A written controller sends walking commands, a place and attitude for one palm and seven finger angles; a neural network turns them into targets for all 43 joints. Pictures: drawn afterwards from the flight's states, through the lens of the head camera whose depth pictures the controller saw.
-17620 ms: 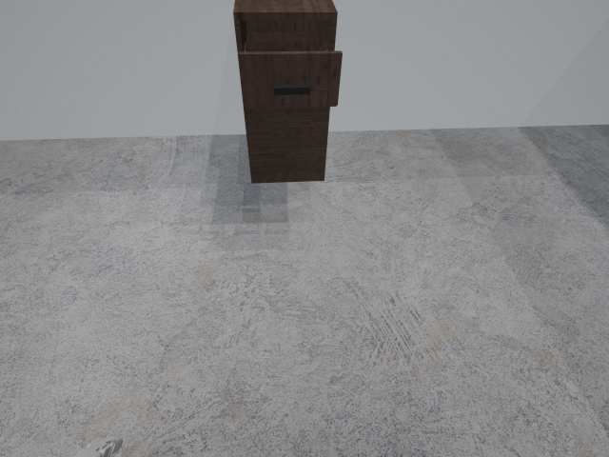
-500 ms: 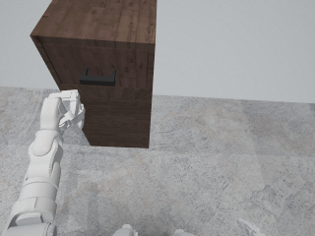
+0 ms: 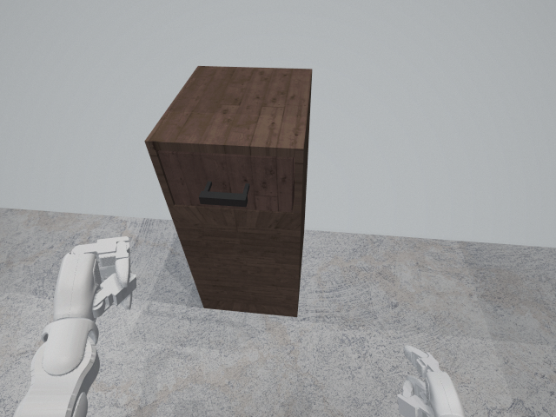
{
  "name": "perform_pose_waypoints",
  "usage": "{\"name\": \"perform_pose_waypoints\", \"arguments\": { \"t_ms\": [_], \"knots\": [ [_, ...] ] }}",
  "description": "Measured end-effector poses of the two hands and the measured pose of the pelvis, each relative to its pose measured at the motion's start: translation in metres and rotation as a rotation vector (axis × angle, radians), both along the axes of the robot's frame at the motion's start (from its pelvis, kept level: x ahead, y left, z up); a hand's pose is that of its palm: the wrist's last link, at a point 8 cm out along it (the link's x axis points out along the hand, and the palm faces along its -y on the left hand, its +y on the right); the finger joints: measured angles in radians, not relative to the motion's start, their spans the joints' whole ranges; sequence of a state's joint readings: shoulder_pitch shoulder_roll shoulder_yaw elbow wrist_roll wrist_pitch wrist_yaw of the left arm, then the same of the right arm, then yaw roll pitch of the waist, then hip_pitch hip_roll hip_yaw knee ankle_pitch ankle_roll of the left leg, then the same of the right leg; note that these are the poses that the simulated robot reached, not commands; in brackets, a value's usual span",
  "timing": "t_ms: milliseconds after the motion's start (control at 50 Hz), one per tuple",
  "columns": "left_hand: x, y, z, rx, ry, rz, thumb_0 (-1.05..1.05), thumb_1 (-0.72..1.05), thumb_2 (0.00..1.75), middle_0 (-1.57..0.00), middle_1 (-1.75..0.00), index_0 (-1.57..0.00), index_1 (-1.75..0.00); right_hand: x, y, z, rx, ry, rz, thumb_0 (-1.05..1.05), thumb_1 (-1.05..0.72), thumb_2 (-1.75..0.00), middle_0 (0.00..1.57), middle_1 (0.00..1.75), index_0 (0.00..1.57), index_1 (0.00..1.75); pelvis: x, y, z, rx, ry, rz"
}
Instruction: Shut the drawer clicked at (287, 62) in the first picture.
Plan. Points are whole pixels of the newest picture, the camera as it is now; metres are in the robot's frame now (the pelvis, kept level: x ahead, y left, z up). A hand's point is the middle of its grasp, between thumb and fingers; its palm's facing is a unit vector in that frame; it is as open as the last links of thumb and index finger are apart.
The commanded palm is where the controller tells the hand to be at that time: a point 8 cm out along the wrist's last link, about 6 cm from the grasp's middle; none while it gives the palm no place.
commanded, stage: draw the hand back to the body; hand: left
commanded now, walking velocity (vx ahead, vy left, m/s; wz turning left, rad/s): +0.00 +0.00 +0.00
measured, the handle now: (225, 192) +0.64 +0.19 -0.09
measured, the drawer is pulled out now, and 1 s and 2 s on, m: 0.00 0.00 0.00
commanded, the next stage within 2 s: step back with the hand held close in 0.46 s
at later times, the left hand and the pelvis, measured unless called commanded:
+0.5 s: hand (69, 326) +0.17 +0.23 +0.16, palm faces +0.42 -0.83 -0.37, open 3.3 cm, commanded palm +0.12 +0.27 +0.18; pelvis +0.00 -0.01 +0.01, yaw +1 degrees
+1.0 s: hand (69, 322) +0.18 +0.23 +0.16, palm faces +0.29 -0.82 -0.50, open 3.3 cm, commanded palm +0.11 +0.28 +0.18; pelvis -0.02 +0.00 +0.01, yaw +0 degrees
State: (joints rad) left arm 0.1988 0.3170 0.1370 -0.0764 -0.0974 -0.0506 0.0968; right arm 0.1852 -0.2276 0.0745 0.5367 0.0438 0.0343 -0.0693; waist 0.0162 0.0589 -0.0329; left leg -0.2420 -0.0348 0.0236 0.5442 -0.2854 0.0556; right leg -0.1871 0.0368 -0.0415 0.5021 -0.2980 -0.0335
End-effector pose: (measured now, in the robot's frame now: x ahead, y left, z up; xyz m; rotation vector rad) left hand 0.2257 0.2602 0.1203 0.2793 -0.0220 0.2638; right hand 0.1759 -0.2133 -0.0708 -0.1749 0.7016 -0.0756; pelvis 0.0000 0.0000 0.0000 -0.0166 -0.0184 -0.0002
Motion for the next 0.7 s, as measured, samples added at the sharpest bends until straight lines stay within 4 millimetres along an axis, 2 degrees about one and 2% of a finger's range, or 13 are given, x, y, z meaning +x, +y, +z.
{"name": "perform_pose_waypoints", "arguments": {
  "t_ms": [120, 240, 320, 360, 540, 620, 700],
  "knots": [
    [-0.038, 0.006, 0.021, 0.048, -0.032, 0.033, 0.02, 0.89, 0.9, -1.4, -1.6, -1.4, -1.6, 0.002, -0.003, 0.006, -0.006, -0.024, 0.02, 0.01, -0.91, -0.9, 0.2, 0.3, 0.21, 0.3, 0.001, -0.002, 0.005, 0.002, -0.037, 0.001],
    [-0.074, 0.01, 0.055, 0.139, -0.11, 0.079, 0.02, 0.89, 0.9, -1.41, -1.6, -1.4, -1.6, 0.004, -0.007, 0.007, -0.008, -0.049, 0.039, 0.01, -0.91, -0.9, 0.2, 0.3, 0.21, 0.3, 0.002, -0.005, 0.007, 0.002, -0.053, 0.006],
    [-0.093, 0.009, 0.073, 0.197, -0.152, 0.096, 0.02, 0.89, 0.9, -1.41, -1.6, -1.41, -1.6, 0.006, -0.008, 0.007, -0.001, -0.068, 0.045, 0.01, -0.91, -0.9, 0.2, 0.3, 0.21, 0.3, 0.002, -0.007, 0.007, 0.001, -0.06, 0.007],
    [-0.099, 0.009, 0.075, 0.208, -0.157, 0.108, 0.02, 0.89, 0.9, -1.41, -1.6, -1.41, -1.6, 0.007, -0.008, 0.007, 0.003, -0.071, 0.046, 0.01, -0.91, -0.9, 0.2, 0.3, 0.21, 0.3, 0.001, -0.008, 0.007, 0.001, -0.063, 0.01],
    [-0.093, 0.004, 0.051, 0.14, -0.093, 0.137, 0.02, 0.89, 0.9, -1.41, -1.6, -1.41, -1.6, 0.001, -0.014, 0.002, -0.009, -0.052, 0.044, 0.01, -0.91, -0.9, 0.2, 0.3, 0.21, 0.3, -0.001, -0.015, 0.007, 0.004, -0.063, 0.014],
    [-0.088, -0.002, 0.06, 0.165, -0.128, 0.109, 0.02, 0.89, 0.9, -1.41, -1.6, -1.41, -1.6, 0.0, -0.019, 0.002, -0.012, -0.058, 0.033, 0.01, -0.91, -0.9, 0.2, 0.3, 0.21, 0.3, 0.003, -0.017, 0.007, 0.004, -0.06, 0.01],
    [-0.08, 0.004, 0.074, 0.24, -0.175, 0.093, 0.02, 0.88, 0.9, -1.41, -1.6, -1.41, -1.6, -0.002, -0.027, 0.001, -0.018, -0.025, 0.002, 0.01, -0.91, -0.9, 0.2, 0.3, 0.21, 0.3, 0.003, -0.017, 0.007, -0.005, -0.029, 0.012]
  ]
}}
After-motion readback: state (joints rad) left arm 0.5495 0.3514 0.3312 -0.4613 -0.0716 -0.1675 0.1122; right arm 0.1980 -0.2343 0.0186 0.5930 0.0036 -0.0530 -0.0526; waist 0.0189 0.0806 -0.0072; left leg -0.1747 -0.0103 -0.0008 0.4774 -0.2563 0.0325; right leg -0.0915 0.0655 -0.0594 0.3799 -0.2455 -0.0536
